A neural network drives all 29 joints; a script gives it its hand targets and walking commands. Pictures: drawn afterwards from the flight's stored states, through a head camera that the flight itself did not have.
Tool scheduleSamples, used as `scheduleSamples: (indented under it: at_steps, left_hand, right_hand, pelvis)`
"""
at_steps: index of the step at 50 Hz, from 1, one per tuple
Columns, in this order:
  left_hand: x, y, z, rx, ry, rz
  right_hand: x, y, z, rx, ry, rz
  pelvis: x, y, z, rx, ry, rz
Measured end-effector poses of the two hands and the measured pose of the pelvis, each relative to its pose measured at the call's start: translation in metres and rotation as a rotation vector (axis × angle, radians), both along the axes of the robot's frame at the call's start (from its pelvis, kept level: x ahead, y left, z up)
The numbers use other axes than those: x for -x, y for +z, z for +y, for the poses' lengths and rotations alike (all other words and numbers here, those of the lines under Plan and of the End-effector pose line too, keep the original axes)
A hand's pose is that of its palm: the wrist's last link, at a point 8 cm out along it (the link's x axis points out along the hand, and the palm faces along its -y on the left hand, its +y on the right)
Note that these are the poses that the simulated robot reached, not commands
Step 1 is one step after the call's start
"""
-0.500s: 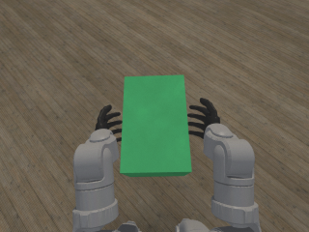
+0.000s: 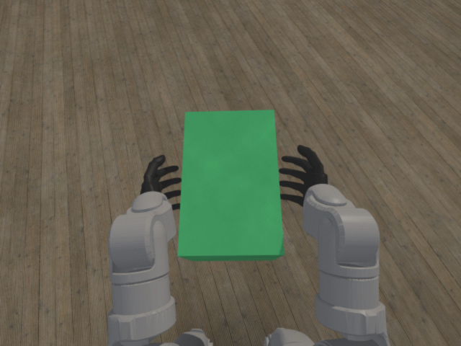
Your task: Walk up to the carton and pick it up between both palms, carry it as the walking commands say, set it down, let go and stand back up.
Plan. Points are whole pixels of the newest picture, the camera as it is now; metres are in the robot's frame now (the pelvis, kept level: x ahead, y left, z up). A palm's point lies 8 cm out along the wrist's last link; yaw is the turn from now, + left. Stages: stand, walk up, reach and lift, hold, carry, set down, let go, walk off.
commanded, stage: carry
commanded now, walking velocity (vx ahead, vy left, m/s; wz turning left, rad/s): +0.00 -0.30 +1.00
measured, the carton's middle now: (231, 189) +0.38 +0.01 +0.01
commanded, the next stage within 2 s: none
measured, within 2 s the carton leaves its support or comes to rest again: neither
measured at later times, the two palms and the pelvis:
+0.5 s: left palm (106, 288) +0.20 +0.17 +0.08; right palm (266, 203) +0.31 -0.04 +0.09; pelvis -0.03 -0.08 +0.00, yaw +26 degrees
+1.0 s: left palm out of the picture +0.08 +0.14 +0.09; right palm (261, 239) +0.25 -0.03 +0.09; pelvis -0.05 -0.17 +0.01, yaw +48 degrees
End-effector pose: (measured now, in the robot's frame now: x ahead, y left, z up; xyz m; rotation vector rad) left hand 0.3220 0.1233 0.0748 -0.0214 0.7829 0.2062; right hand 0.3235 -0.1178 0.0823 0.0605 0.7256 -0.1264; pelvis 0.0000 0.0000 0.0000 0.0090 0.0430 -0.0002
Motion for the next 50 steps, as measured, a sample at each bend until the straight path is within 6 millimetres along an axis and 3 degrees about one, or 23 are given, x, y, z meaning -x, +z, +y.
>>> scheduleSamples:
  at_steps: [12, 16, 23, 27, 34, 42, 50]
  left_hand:
    - [0.042, 0.007, -0.009, 0.018, 0.143, -0.006]
    - [0.064, 0.01, 0.005, 0.01, 0.231, -0.006]
    - [0.109, 0.003, 0.045, 0.009, 0.405, -0.038]
    - [0.133, 0.0, 0.051, 0.023, 0.48, -0.01]
    - [0.164, 0.002, 0.042, 0.04, 0.587, -0.011]
    - [0.188, 0.002, 0.008, 0.026, 0.63, 0.019]
    - [0.24, 0.019, 0.016, -0.021, 0.759, 0.0]
  right_hand:
    - [0.001, 0.004, -0.007, 0.005, 0.151, -0.001]
    - [0.001, 0.005, 0.012, -0.005, 0.241, 0.0]
    - [0.01, 0.005, 0.066, 0.005, 0.411, -0.023]
    - [0.021, 0.005, 0.08, 0.026, 0.485, 0.004]
    - [0.031, 0.008, 0.083, 0.037, 0.585, 0.008]
    - [0.042, -0.003, 0.058, 0.039, 0.654, 0.03]
    - [0.07, 0.007, 0.086, 0.011, 0.785, 0.014]
  pelvis:
    - [0.014, 0.005, -0.059, -0.003, 0.201, 0.017]
    - [0.019, 0.006, -0.069, -0.011, 0.295, 0.02]
    - [0.03, -0.003, -0.075, 0.011, 0.431, 0.005]
    - [0.037, 0.003, -0.086, 0.027, 0.49, -0.015]
    - [0.042, 0.008, -0.119, 0.053, 0.59, 0.012]
    - [0.042, 0.007, -0.159, 0.027, 0.701, 0.008]
    - [0.054, 0.009, -0.169, 0.007, 0.832, 0.016]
